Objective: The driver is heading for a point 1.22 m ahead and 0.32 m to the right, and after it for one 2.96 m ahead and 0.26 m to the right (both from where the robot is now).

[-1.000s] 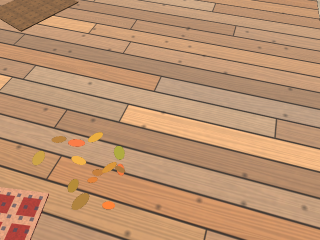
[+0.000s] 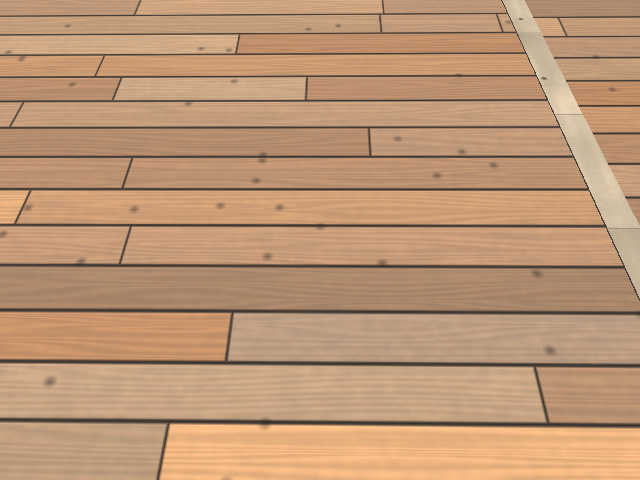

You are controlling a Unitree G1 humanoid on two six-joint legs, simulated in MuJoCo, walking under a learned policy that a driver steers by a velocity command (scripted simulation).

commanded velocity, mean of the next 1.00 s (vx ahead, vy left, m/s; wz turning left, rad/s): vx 1.00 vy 0.00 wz -0.56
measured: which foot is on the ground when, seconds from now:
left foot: down 0.00-0.14, up 0.16-0.54, down 0.56-1.00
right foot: up 0.00-0.12, down 0.14-0.58, up 0.60-1.00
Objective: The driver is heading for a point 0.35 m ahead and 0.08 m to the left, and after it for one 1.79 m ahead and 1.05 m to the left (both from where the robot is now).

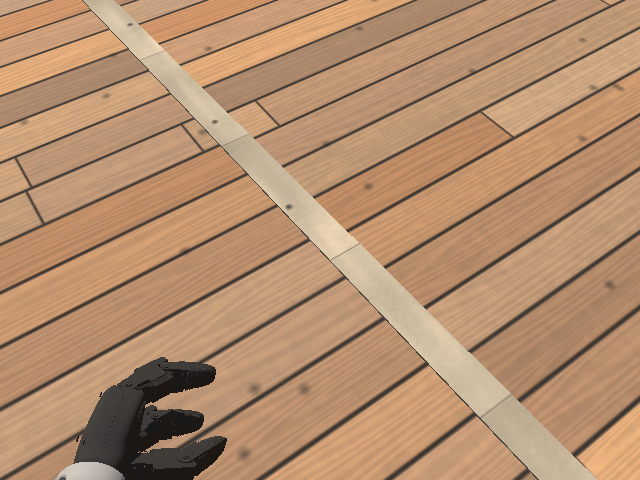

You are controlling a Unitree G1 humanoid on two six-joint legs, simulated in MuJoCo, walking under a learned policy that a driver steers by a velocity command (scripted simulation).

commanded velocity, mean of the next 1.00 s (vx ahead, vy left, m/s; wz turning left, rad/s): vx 0.35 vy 0.00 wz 0.63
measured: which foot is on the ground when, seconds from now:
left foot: down 0.00-0.04, up 0.06-0.40, down 0.42-0.90, up 0.92-1.00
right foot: up 0.00-0.00, down 0.02-0.40, up 0.42-0.88, down 0.90-1.00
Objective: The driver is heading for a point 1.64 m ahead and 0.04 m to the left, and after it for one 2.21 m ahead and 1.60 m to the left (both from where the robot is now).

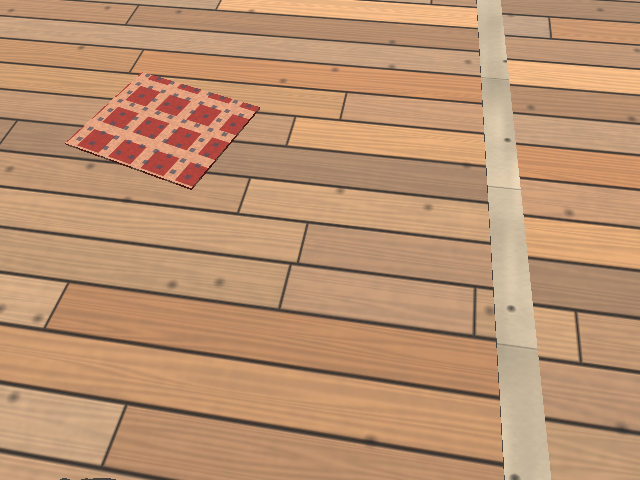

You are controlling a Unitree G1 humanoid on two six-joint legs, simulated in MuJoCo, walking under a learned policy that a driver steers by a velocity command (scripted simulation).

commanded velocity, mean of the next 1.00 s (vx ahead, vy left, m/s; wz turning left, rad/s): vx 0.01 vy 0.00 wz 0.33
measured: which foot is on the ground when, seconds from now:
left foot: up 0.00-0.32, down 0.34-1.00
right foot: down 0.00-0.34, up 0.36-0.66, down 0.68-1.00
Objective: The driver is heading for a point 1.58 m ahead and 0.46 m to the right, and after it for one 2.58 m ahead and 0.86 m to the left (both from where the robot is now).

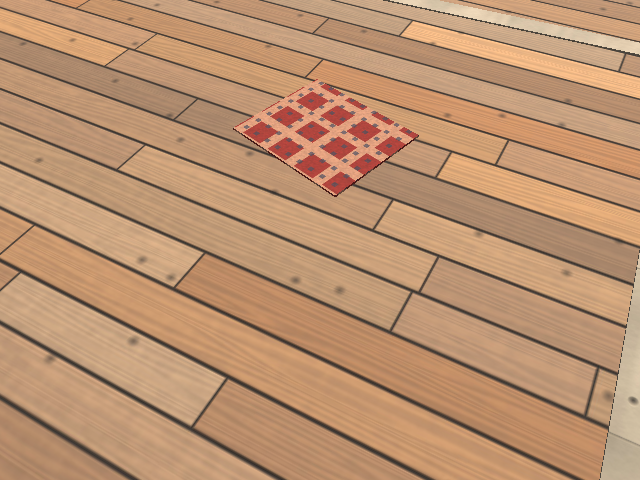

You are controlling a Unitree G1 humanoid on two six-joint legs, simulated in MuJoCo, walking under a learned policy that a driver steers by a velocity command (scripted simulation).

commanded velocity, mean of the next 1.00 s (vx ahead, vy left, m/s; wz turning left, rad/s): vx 0.00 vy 0.00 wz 0.01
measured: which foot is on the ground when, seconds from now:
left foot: down 0.00-1.00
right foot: down 0.00-1.00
